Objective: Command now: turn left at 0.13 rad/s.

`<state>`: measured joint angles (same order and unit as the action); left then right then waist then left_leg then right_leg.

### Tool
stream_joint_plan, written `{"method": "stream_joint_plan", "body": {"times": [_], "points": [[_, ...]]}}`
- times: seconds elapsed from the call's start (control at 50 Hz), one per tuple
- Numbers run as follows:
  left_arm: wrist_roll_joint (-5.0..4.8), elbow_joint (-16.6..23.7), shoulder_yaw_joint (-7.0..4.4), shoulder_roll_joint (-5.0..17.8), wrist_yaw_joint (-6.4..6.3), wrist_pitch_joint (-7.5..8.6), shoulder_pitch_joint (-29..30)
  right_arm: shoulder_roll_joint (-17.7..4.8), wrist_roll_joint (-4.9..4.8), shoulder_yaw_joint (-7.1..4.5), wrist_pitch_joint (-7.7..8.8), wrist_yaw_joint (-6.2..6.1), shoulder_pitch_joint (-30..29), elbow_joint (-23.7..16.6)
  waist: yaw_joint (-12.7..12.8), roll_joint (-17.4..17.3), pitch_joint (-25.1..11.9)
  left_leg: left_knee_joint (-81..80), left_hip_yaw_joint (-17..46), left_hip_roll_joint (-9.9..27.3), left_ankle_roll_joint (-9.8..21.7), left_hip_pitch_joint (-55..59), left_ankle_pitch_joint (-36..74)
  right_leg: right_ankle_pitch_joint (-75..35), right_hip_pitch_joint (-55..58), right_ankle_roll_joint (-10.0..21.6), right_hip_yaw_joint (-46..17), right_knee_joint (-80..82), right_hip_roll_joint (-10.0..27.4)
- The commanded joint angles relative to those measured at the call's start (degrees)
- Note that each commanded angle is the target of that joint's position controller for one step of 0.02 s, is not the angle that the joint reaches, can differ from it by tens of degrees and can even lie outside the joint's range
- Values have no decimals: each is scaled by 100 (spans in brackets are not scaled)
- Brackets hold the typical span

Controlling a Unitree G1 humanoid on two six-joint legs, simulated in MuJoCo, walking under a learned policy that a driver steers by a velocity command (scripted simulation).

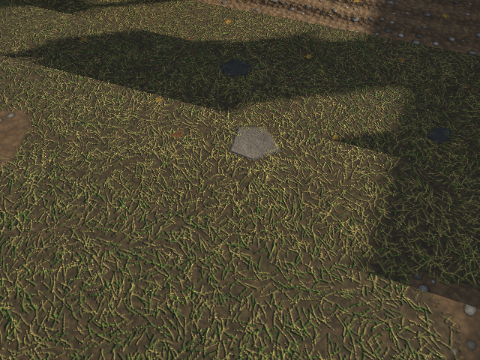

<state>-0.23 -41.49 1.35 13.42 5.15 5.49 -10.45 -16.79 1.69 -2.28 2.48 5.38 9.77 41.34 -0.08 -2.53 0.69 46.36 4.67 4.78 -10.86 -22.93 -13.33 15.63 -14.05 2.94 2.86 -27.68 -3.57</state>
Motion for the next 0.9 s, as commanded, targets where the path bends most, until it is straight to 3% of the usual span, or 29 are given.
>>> {"method": "stream_joint_plan", "body": {"times": [0.02,0.04,0.06,0.08,0.14,0.2,0.24,0.26,0.32,0.36,0.42,0.44,0.46,0.48,0.5,0.52,0.56,0.58,0.64,0.66,0.68,0.7,0.72,0.74,0.76,0.78,0.82,0.86,0.9], "points": [[-64,166,-337,1177,247,-19,49,-551,-201,-172,39,-68,1002,87,-450,674,-566,-1389,-444,-140,287,1054,1421,-4847,493,-3,-1016,-253,1175],[-110,257,-353,1042,260,-46,-136,-886,-174,-219,38,-160,546,-57,-30,423,-750,-1428,-299,-54,617,867,1706,-3658,831,-103,-916,-205,983],[-105,221,-384,1087,203,-58,-261,-883,-71,-219,11,-202,178,-152,134,386,-736,-1467,-357,-44,798,794,1549,-2901,840,-108,-729,-201,762],[-34,263,-441,1188,133,-55,-182,-837,-66,-226,-24,-237,11,-167,179,348,-630,-1564,-369,-95,853,553,907,-2344,863,-117,-696,-73,763],[-68,486,-413,916,11,19,528,-507,-155,-149,-30,-278,62,-154,-26,239,-323,-1920,-204,-91,886,479,407,-958,446,55,-535,110,714],[-65,366,-417,783,71,-30,322,-494,-161,-140,-73,-172,468,27,-50,175,-135,-2369,-226,-153,939,591,-243,-186,539,-47,-353,324,501],[73,313,-614,1155,-17,-62,54,-754,-35,-257,-113,-243,601,-5,25,225,179,-2373,-324,-290,1202,389,-1724,1468,461,235,-385,483,473],[132,347,-666,1204,-89,-20,36,-709,34,-252,-81,-306,558,-80,48,301,296,-2285,-312,-298,1373,284,-2032,1971,374,457,-581,599,617],[144,494,-642,985,-325,151,129,-253,90,-96,94,-472,388,-314,55,575,290,-1913,-330,-281,1644,385,-1351,2069,518,1101,-1558,1078,1361],[96,537,-638,997,-403,145,251,-166,133,-79,198,-498,542,-363,-89,737,314,-1607,-677,-426,1616,827,-850,1859,371,1287,-1827,1269,1657],[228,664,-654,1055,-444,32,513,-177,155,-98,373,-452,1179,-192,-364,423,387,-1767,-813,-510,1678,1544,-663,1286,-137,1059,-1074,436,1185],[309,769,-652,981,-419,29,633,-298,144,-120,431,-459,1456,-120,-437,18,341,-2073,-267,-284,1907,1731,-615,1098,-410,848,-617,-453,734],[391,936,-612,742,-351,50,842,-664,111,-202,490,-481,1947,-15,-607,-787,237,-2663,1213,469,2518,2525,-90,1180,-1430,407,-27,-1854,35],[444,921,-522,487,-277,114,920,-872,106,-255,548,-478,2429,-76,-983,-961,349,-3207,2528,1535,3205,3322,418,2112,-2760,200,-385,-2993,-31],[332,863,-498,345,-328,159,902,-661,164,-195,582,-501,2695,75,-1044,-474,643,-3268,2611,1916,3206,3598,471,2101,-3525,222,-1031,-3585,223],[303,766,-511,357,-398,161,764,-408,190,-125,569,-517,2517,148,-911,-153,708,-3103,2111,1812,3005,3650,517,1709,-3752,135,-1095,-3978,406],[439,669,-537,353,-391,130,596,-130,135,10,472,-580,2084,109,-604,-130,605,-3175,1152,1434,2646,3181,508,1137,-3413,85,-741,-3675,630],[543,637,-475,242,-307,134,615,-40,136,77,402,-665,1832,-25,-530,21,551,-3205,554,1060,2406,2605,371,722,-2780,39,-441,-3367,639],[438,523,-368,34,8,156,298,-84,374,139,290,-743,1725,-62,-380,-129,484,-3065,-136,903,2234,1539,928,-802,-1828,-5,-298,-3384,734],[513,575,-375,119,52,155,448,-102,359,158,353,-779,1842,-58,-486,-51,478,-2906,-293,733,2228,1805,685,-1438,-2176,1,-300,-2986,783],[103,948,-674,699,-125,-205,1660,-684,-113,-147,418,-681,2152,438,-736,-284,1041,-2670,312,1129,2018,2769,2037,-1547,-3852,-99,-862,-2555,575],[493,775,-312,49,-157,-34,1003,75,369,191,541,-872,3002,660,-926,-95,313,-2368,317,1381,1997,4456,641,-2410,-4632,-185,-1356,-1682,1476],[462,458,-247,-185,-147,9,856,236,226,213,557,-942,2909,731,-927,321,640,-2148,-186,943,1879,4020,277,-3671,-4390,-221,-1112,-284,1415],[476,437,-156,-330,-101,-51,993,190,288,292,458,-882,2870,691,-933,16,604,-2313,-621,520,1889,2546,-95,-4405,-2814,-157,-341,37,1095],[512,462,-99,-411,-25,-121,1184,176,456,335,372,-747,2840,753,-901,-119,747,-2474,-665,572,1954,1237,-626,-4850,-1646,-41,-213,-461,1039],[509,523,-129,-275,-16,-179,1077,223,531,404,346,-612,2627,757,-574,-94,936,-2630,-671,660,1928,297,-759,-4808,-915,43,-304,-886,1069],[581,482,-274,350,5,-268,1084,57,343,400,436,-622,2544,809,-575,267,1272,-2318,-644,751,1865,818,-973,-4079,-1328,125,-276,-543,1187],[637,381,-231,299,-40,-282,1273,-163,167,376,407,-727,2912,1180,-787,456,1314,-1868,-628,745,1631,2081,-590,-3599,-1859,80,-299,356,1323],[648,5,-228,268,-134,-252,766,-444,178,305,266,-674,3181,1467,-701,717,992,-958,-823,551,1522,2651,349,-3532,-1082,-59,-72,930,1136]]}}
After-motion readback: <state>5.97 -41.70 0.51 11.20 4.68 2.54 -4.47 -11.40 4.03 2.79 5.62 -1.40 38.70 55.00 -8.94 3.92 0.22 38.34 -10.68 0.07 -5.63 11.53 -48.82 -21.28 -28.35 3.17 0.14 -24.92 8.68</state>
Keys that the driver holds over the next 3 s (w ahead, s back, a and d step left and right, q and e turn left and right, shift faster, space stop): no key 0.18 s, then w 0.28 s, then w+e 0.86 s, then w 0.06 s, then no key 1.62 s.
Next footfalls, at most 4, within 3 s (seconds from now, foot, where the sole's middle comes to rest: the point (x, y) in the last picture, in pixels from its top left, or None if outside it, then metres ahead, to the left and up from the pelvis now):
0.02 left None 0.01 0.17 -0.77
0.94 right None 0.41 -0.17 -0.94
1.36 left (276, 295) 0.75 -0.07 -0.94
1.70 right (344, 319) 0.66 -0.28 -0.94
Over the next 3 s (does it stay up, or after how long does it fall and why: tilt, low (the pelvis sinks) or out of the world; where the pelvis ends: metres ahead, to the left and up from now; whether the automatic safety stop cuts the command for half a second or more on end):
stays up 0.68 -0.15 -0.16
